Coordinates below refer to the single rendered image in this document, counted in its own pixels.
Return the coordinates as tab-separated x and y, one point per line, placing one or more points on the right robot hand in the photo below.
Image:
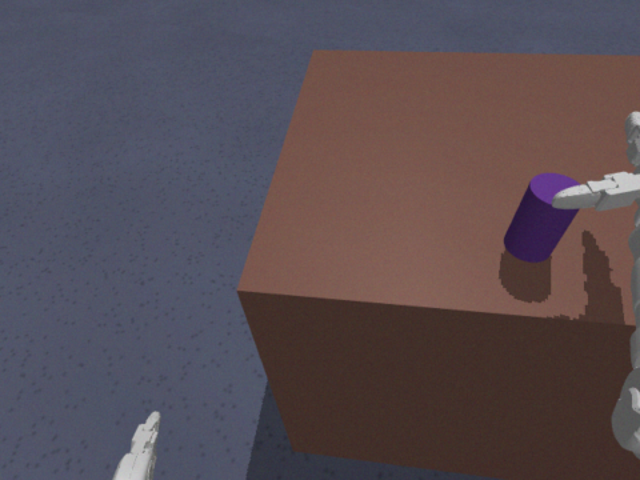
614	190

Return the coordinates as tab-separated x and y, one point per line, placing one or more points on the left robot hand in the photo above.
140	462

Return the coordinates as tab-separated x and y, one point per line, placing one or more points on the right robot arm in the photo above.
626	415

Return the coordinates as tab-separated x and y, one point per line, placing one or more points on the can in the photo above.
537	227

